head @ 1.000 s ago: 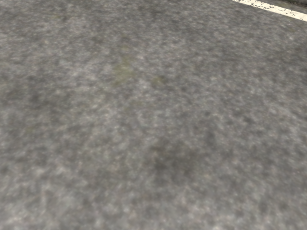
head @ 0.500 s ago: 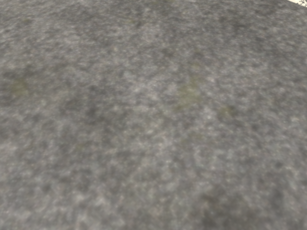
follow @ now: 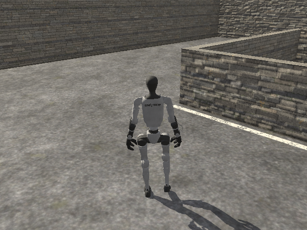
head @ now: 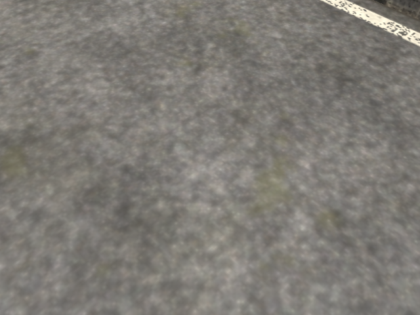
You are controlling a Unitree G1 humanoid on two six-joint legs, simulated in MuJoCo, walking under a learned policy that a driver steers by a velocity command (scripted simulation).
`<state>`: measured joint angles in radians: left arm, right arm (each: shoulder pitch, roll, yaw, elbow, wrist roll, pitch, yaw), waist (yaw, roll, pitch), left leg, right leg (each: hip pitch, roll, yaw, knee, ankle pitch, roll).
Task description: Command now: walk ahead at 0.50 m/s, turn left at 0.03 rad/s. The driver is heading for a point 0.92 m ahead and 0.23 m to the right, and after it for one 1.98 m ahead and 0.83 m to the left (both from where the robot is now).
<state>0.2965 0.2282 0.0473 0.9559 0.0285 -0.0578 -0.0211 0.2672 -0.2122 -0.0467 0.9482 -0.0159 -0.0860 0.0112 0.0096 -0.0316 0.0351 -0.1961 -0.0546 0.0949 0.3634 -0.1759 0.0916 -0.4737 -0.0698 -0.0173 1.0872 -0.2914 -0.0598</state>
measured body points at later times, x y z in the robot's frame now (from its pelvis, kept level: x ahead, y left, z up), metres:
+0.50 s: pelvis +0.27 -0.05 -0.01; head +0.30 -0.06 +0.44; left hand +0.36 +0.20 -0.14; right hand +0.28 -0.30 -0.16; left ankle +0.18 +0.08 -0.65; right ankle +0.32 -0.11 -0.74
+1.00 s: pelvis +0.54 -0.01 -0.01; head +0.58 +0.00 +0.43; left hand +0.53 +0.24 -0.16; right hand +0.68 -0.27 -0.13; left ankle +0.62 +0.06 -0.74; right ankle +0.38 -0.11 -0.66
